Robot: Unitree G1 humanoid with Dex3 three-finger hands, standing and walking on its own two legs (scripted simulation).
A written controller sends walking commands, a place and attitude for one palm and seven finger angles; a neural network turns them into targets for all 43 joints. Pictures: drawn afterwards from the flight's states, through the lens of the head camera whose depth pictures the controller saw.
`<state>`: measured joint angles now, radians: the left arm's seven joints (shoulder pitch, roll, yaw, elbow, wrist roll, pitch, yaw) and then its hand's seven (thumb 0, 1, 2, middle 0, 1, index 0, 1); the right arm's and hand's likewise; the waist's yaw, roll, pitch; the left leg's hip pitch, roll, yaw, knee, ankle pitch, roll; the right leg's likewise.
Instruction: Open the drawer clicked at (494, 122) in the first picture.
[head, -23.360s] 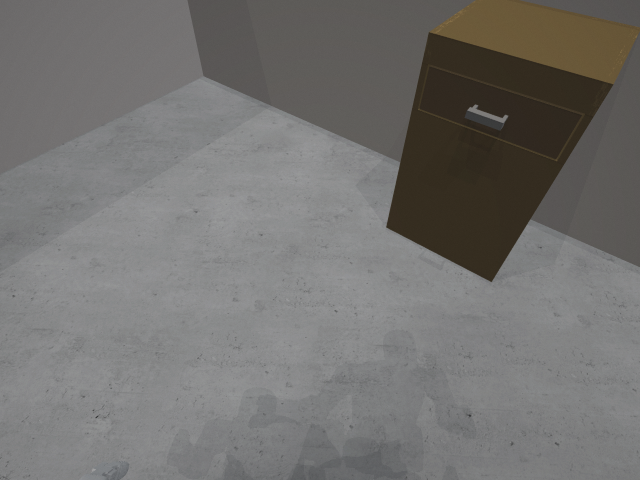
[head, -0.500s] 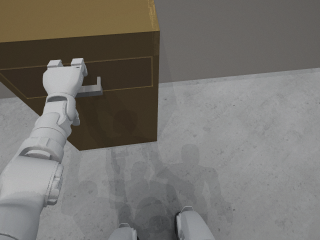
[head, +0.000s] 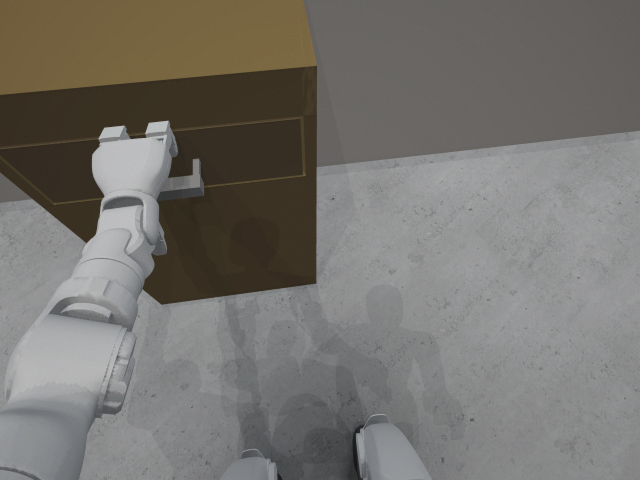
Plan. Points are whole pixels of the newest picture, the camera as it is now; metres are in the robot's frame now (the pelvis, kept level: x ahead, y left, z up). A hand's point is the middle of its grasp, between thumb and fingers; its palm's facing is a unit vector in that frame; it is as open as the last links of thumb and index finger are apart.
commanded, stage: re-aim the fingers above the handle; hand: left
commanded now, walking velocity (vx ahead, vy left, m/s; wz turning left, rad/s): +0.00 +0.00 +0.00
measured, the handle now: (167, 178) +0.56 +0.19 -0.06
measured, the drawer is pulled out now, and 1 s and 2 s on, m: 0.00 0.00 0.00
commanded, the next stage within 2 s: lower the fingers behind the handle in 0.68 s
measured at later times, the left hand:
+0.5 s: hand (153, 193) +0.50 +0.19 +0.00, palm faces -0.08 +0.00 -1.00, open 13.8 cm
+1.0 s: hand (158, 198) +0.50 +0.19 -0.02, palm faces -0.06 -0.01 -1.00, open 13.8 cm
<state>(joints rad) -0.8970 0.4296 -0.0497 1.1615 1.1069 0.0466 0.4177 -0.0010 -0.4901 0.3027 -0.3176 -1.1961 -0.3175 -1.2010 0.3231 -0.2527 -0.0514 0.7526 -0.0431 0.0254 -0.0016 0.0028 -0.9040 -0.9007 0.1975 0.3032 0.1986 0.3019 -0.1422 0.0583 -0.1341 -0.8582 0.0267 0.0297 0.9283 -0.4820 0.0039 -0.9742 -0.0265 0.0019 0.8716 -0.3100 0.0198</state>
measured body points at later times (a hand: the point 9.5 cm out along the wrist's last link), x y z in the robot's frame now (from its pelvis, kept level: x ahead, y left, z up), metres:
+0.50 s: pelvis +0.01 +0.00 +0.00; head +0.13 -0.01 +0.43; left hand +0.50 +0.19 +0.05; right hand +0.01 -0.27 -0.13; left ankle -0.04 +0.12 -0.68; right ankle +0.05 -0.13 -0.68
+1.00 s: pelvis +0.00 +0.00 -0.01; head +0.14 -0.01 +0.42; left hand +0.49 +0.19 +0.04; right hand +0.00 -0.27 -0.14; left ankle -0.04 +0.12 -0.68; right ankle +0.05 -0.13 -0.68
